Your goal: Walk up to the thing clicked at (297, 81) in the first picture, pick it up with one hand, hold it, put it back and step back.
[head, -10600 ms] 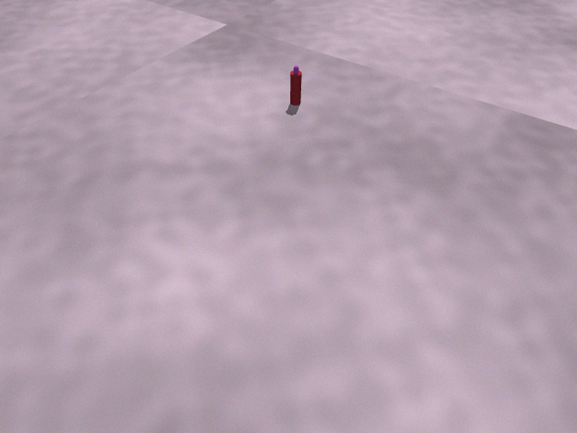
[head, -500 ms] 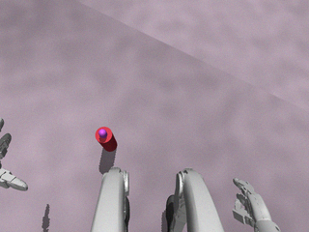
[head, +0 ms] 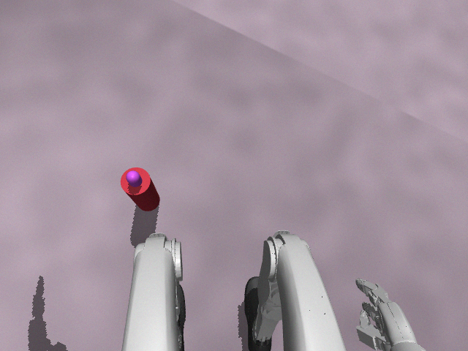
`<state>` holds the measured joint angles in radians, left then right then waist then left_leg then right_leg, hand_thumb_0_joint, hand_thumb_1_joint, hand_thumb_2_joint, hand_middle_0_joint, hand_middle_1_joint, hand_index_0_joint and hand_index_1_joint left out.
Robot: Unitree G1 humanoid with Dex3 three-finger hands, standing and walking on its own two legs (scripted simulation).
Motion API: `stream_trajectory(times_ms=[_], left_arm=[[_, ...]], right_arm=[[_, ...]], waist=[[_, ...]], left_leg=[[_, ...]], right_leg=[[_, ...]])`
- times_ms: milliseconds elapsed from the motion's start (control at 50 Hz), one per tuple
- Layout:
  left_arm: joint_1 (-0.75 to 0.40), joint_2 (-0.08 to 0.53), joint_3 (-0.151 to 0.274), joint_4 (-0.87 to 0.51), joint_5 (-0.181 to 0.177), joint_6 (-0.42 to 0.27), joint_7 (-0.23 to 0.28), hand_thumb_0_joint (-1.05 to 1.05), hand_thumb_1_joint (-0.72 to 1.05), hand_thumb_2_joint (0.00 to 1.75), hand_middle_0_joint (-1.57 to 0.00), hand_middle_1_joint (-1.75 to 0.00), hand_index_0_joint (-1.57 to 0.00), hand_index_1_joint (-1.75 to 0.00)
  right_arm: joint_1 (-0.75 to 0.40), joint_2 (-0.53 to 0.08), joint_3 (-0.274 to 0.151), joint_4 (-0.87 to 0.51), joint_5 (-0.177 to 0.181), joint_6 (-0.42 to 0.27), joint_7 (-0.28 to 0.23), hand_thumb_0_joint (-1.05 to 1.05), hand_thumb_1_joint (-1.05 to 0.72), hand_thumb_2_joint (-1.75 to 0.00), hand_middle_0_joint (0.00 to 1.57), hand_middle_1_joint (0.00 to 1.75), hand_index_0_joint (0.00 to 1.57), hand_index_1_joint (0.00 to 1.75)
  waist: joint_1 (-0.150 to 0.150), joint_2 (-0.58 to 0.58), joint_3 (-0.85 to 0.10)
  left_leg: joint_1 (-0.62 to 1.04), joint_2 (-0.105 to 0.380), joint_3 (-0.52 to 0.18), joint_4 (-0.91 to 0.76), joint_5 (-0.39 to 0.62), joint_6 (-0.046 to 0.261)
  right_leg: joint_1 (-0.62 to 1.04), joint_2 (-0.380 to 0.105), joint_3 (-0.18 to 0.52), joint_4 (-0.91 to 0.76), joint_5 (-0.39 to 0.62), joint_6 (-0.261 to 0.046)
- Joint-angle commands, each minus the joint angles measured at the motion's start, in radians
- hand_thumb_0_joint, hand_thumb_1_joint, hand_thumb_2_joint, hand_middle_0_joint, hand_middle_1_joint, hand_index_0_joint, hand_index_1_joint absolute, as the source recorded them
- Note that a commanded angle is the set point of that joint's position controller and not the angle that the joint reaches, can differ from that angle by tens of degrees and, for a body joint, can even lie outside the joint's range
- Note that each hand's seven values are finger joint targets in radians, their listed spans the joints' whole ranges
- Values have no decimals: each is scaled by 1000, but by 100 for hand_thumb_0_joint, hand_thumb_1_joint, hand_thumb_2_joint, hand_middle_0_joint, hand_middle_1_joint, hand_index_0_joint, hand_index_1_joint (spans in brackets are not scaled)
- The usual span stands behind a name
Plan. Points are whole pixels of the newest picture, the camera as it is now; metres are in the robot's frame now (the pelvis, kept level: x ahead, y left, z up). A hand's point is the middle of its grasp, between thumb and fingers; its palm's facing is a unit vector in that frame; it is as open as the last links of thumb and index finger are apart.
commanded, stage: go down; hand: left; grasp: from the side
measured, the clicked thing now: (141, 189) +0.45 +0.21 -0.34
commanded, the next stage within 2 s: approach in 1.44 s
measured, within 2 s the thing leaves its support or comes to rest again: neither
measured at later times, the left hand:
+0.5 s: hand out of the picture +0.36 +0.40 -0.05, palm faces +0.17 -0.98 -0.11, open 17.5 cm
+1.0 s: hand out of the picture +0.38 +0.41 -0.06, palm faces +0.17 -0.98 -0.11, open 17.5 cm
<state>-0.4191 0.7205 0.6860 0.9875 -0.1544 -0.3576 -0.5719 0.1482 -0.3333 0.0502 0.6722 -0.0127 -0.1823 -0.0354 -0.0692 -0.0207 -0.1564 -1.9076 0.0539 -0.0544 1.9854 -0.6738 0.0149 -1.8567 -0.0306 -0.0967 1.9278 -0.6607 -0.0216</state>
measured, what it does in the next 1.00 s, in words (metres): lowers itself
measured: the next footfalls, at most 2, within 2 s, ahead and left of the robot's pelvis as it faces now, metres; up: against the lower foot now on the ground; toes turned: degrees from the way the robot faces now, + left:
none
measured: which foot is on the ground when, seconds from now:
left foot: down 0.00-1.00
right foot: down 0.00-1.00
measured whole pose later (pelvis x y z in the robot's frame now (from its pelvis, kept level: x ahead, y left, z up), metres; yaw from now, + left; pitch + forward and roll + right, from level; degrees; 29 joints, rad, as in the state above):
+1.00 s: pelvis -0.01 +0.00 -0.06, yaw -1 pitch +33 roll -6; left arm -0.58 0.88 0.78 1.07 -0.15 -0.35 -0.68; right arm 0.15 -0.36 0.09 0.67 -0.03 -0.18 -0.03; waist -0.09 -0.03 -0.11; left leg -2.10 0.05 -0.08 2.19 -0.67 0.02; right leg -2.03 -0.04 -0.11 2.12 -0.66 -0.02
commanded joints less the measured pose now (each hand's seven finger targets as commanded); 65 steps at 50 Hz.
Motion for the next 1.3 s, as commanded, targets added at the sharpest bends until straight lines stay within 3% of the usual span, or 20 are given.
stream_trajectory(times_ms=[0, 40, 120, 140, 240, 320, 400, 460, 480, 560, 680, 720, 760, 840, 960, 1020, 1060, 1140, 1220, 1280], left_arm=[[-197, 379, 75, -173, -31, -73, -24, 0, -56, 4, -6, -6, -6, -6], [-217, 439, 106, -199, -28, -75, -30, 0, -56, 4, -6, -5, -5, -5], [-210, 454, 126, -177, -37, -66, -43, 0, -58, 5, -6, -5, -5, -6], [-219, 470, 141, -183, -41, -64, -48, 0, -57, 5, -6, -5, -5, -6], [-219, 460, 120, -121, -27, -41, -65, 0, -54, 7, -5, -5, -4, -6], [-258, 464, 124, -138, -32, -42, -76, 0, -56, 6, -5, -4, -4, -5], [-299, 498, 132, -150, -35, -47, -80, 0, -57, 5, -5, -3, -4, -4], [-298, 479, 121, -119, -31, -44, -86, 0, -57, 6, -5, -4, -4, -5], [-302, 512, 137, -138, -27, -42, -85, 0, -56, 6, -5, -4, -4, -5], [-319, 524, 131, -136, -19, -38, -81, 0, -55, 7, -5, -4, -4, -5], [-322, 553, 140, -145, -16, -32, -80, 0, -56, 7, -5, -4, -4, -5], [-309, 529, 137, -106, -20, -30, -83, 0, -56, 8, -5, -5, -3, -6], [-341, 557, 149, -135, -27, -36, -85, 0, -56, 7, -5, -4, -4, -5], [-348, 543, 134, -107, -27, -40, -96, 0, -56, 6, -5, -4, -4, -5], [-363, 571, 154, -98, -34, -50, -114, 0, -54, 7, -5, -4, -4, -5], [-370, 625, 186, -100, -37, -53, -115, 0, -54, 8, -5, -4, -3, -5], [-376, 602, 166, -101, -33, -51, -123, 0, -56, 6, -6, -3, -4, -5], [-352, 650, 203, -82, -30, -44, -124, 0, -53, 7, -6, -3, -4, -5], [-378, 644, 195, -111, -39, -44, -132, 0, -53, 7, -6, -4, -4, -5], [-361, 605, 174, -104, -42, -40, -142, 0, -52, 7, -6, -3, -4, -4]], right_arm=[[105, -220, -79, -43, -4, -32, -17, 0, -91, -90, 20, 30, 20, 30], [105, -228, -77, -52, -7, -32, -21, 0, -92, -91, 20, 30, 20, 30], [102, -224, -68, -51, -14, -34, -21, 0, -92, -91, 20, 30, 20, 30], [99, -228, -69, -54, -16, -34, -23, 0, -92, -91, 20, 30, 20, 30], [84, -229, -66, -56, -17, -32, -23, 0, -91, -91, 20, 30, 20, 30], [88, -242, -65, -58, -17, -31, -21, 0, -92, -91, 20, 30, 20, 30], [89, -237, -62, -67, -20, -35, -22, 0, -92, -91, 20, 30, 20, 30], [100, -244, -61, -53, -23, -33, -22, 0, -92, -91, 20, 30, 20, 30], [100, -249, -64, -58, -23, -32, -23, 0, -91, -91, 20, 30, 20, 30], [91, -251, -58, -64, -20, -27, -21, 0, -91, -91, 20, 30, 20, 30], [106, -256, -56, -62, -17, -22, -18, 0, -92, -91, 20, 30, 20, 30], [112, -251, -52, -56, -16, -22, -16, 0, -91, -91, 20, 30, 20, 30], [110, -256, -50, -59, -15, -21, -15, 0, -91, -91, 20, 30, 20, 30], [110, -257, -49, -58, -15, -21, -14, 0, -91, -91, 20, 30, 20, 30], [119, -266, -43, -48, -19, -20, -12, 0, -91, -91, 20, 30, 20, 30], [120, -268, -37, -56, -21, -22, -11, 0, -91, -91, 20, 30, 20, 30], [127, -264, -36, -49, -25, -21, -12, 0, -91, -91, 20, 30, 20, 30], [124, -274, -33, -56, -26, -18, -11, 0, -91, -91, 20, 30, 20, 30], [119, -275, -32, -64, -23, -14, -10, 0, -91, -91, 20, 30, 20, 30], [108, -282, -37, -67, -23, -14, -12, 0, -91, -91, 20, 30, 20, 30]], waist=[[46, 224, -561], [55, 245, -591], [50, 201, -621], [61, 201, -638], [50, 200, -544], [44, 242, -561], [32, 200, -580], [27, 224, -572], [38, 218, -588], [42, 252, -552], [40, 267, -562], [30, 243, -532], [37, 261, -545], [18, 241, -517], [21, 266, -542], [27, 253, -578], [16, 248, -578], [36, 260, -585], [25, 262, -573], [16, 281, -558]], left_leg=[[469, -22, -42, -251, 173, 4], [470, -22, -37, -242, 175, 2], [402, -28, -9, -191, 206, 9], [406, -29, -4, -175, 228, 12], [340, -24, -13, -181, 142, 9], [382, -19, -32, -173, 162, 4], [320, -24, -13, -137, 144, 14], [350, -21, -27, -138, 153, 9], [353, -21, -23, -137, 151, 10], [339, -18, -36, -156, 78, 8], [344, -19, -42, -150, 100, 5], [319, -19, -46, -145, 84, 6], [325, -20, -44, -139, 81, 7], [296, -22, -41, -125, 74, 11], [326, -20, -43, -107, 103, 7], [298, -26, -23, -78, 154, 11], [301, -25, -18, -67, 161, 12], [298, -25, -21, -70, 171, 9], [282, -25, -21, -68, 151, 11], [311, -22, -38, -76, 145, 8]], right_leg=[[189, 33, 27, -156, 132, -32], [198, 33, 27, -145, 130, -32], [260, 32, 40, -141, 152, -25], [270, 31, 47, -140, 170, -24], [199, 34, 34, -119, 104, -27], [147, 35, 12, -75, 133, -31], [188, 34, 27, -88, 115, -24], [142, 34, 13, -59, 125, -29], [149, 35, 16, -65, 123, -28], [110, 33, 8, -49, 78, -28], [88, 32, 4, -30, 87, -30], [81, 33, 1, -29, 77, -29], [73, 32, 2, -24, 74, -29], [59, 32, 1, -25, 65, -27], [51, 31, 0, -4, 88, -29], [107, 30, 6, -2, 120, -27], [103, 33, 7, -7, 123, -26], [111, 33, 4, 7, 130, -28], [100, 34, 2, 6, 116, -27], [57, 33, -7, 17, 115, -28]])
